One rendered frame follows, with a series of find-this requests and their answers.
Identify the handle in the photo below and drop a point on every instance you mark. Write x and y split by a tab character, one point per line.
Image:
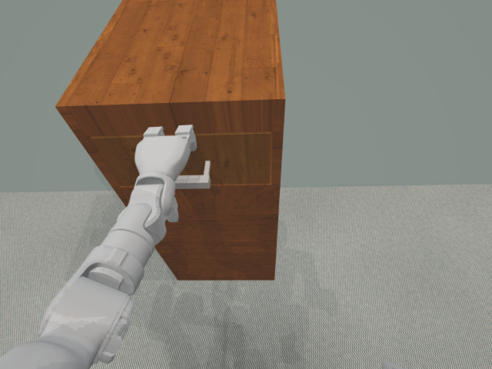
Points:
195	181

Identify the cabinet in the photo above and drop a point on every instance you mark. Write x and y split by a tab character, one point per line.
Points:
213	64

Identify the drawer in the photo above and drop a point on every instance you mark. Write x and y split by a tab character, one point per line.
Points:
236	157

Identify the left robot upper arm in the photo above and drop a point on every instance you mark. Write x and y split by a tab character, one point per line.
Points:
88	326

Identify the left robot forearm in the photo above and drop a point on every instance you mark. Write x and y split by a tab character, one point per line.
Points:
120	260

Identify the left robot hand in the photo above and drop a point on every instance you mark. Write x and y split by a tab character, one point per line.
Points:
165	154

